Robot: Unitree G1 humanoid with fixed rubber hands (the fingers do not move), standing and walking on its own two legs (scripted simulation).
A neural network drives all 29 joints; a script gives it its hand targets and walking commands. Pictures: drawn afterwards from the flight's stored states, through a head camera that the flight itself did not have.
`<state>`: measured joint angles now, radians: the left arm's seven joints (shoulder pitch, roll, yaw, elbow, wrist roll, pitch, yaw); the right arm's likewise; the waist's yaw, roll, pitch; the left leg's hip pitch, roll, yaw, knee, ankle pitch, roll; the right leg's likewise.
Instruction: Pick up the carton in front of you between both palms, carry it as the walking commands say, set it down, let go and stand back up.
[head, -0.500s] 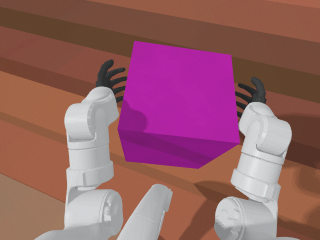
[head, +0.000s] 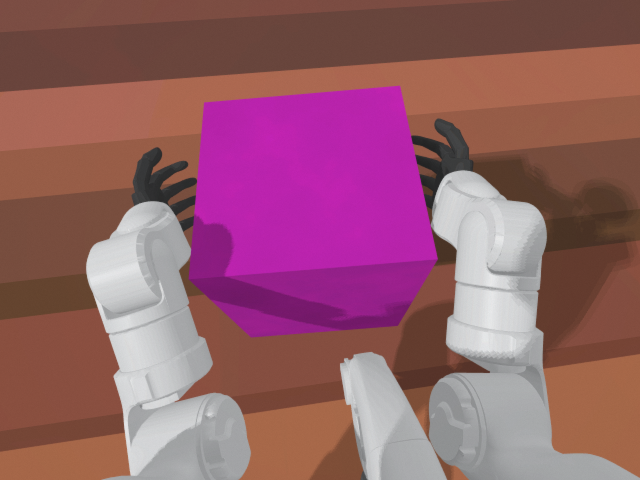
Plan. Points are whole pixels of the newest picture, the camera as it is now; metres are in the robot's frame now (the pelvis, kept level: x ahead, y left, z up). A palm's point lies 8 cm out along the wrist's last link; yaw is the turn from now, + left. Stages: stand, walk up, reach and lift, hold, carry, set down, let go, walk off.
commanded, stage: carry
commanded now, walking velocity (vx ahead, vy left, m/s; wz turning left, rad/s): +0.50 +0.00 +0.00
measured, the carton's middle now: (314, 230) +0.38 -0.05 +0.10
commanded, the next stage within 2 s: none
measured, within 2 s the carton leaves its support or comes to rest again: neither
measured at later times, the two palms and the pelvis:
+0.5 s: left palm out of the picture +0.62 +0.14 +0.35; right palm out of the picture +0.65 -0.17 +0.33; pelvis +0.29 -0.04 +0.17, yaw +0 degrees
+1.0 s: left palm out of the picture +0.91 +0.16 +0.51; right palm out of the picture +0.90 -0.15 +0.53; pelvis +0.56 +0.00 +0.33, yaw +0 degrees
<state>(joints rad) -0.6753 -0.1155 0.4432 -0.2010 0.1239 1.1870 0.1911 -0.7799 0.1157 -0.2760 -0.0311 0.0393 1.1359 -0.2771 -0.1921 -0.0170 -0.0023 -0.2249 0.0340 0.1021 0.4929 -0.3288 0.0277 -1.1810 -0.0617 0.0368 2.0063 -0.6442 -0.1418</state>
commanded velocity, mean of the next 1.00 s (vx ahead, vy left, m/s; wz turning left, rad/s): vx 0.50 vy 0.00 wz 0.00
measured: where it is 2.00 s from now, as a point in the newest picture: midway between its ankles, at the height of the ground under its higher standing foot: (265, 77)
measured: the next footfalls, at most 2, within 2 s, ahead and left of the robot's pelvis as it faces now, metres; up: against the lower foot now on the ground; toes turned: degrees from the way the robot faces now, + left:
right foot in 0.10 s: +0.26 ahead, -0.19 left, +0.16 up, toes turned -4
left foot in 0.58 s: +0.55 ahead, +0.11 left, +0.32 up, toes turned +4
